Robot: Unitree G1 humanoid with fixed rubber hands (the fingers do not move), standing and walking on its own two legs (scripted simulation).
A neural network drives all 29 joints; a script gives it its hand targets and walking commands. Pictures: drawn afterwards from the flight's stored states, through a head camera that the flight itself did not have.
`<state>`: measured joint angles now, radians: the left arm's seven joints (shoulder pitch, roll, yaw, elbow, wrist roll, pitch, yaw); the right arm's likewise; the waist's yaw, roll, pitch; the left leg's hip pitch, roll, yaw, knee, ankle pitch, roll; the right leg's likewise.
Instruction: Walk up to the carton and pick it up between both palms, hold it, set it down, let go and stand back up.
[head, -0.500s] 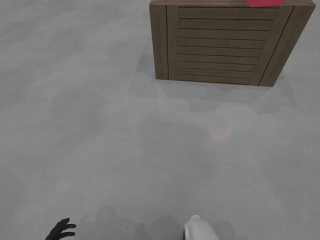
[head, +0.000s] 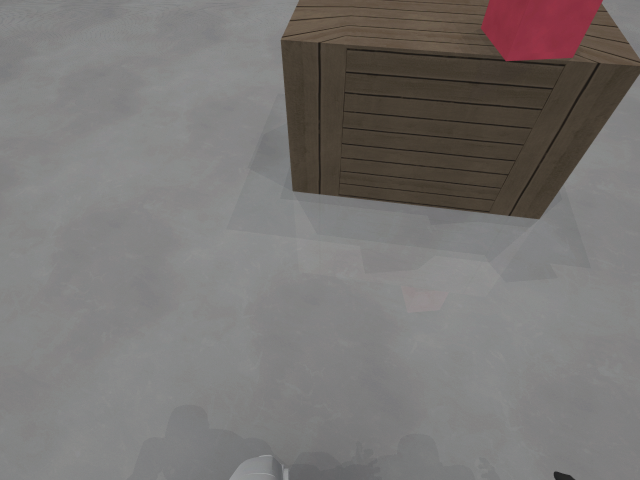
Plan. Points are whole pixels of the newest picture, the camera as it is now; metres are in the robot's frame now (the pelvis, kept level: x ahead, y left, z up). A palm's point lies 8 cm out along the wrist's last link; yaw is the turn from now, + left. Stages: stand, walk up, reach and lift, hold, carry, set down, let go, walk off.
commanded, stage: walk up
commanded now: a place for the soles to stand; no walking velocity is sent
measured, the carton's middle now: out of the picture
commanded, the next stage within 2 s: none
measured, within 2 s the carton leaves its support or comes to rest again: neither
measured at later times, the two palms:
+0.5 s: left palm (186, 311) +0.37 +0.24 -0.11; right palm (568, 403) +0.24 -0.35 -0.13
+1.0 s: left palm (234, 243) +0.54 +0.19 -0.14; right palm (566, 324) +0.36 -0.39 -0.13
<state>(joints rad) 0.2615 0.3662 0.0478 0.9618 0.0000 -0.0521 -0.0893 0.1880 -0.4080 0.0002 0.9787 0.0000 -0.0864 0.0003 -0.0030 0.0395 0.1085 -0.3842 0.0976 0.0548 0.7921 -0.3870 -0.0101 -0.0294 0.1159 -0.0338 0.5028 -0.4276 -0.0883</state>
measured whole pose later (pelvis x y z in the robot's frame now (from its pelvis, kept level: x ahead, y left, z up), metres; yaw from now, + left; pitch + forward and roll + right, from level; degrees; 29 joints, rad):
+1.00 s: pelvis +0.39 -0.08 -0.03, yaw -9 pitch +1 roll +2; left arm 0.10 0.37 0.05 0.92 0.00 -0.01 -0.08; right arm 0.32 -0.38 0.00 0.95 0.00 -0.12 -0.03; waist 0.00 -0.05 0.09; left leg -0.22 0.06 0.12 0.80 -0.59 0.00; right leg -0.60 -0.04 0.03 0.83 -0.29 -0.04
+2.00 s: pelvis +0.58 -0.24 -0.01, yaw -7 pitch -4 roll -2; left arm 0.17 0.37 0.05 0.90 0.00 -0.02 -0.07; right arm 0.25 -0.38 0.00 0.94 0.00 -0.09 -0.04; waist 0.00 -0.03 0.12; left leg -0.39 0.05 0.00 0.99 -0.53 -0.01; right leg -0.34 0.04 -0.12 0.69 -0.30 -0.06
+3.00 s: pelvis +0.66 -0.43 -0.02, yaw -8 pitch -1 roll +1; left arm 0.21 0.37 0.05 0.89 0.00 0.03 -0.07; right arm 0.37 -0.39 0.00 0.96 0.00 -0.11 -0.04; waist 0.00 -0.08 0.02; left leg -0.35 0.06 0.06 0.80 -0.44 0.02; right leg -0.60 -0.04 0.08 0.98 -0.39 -0.06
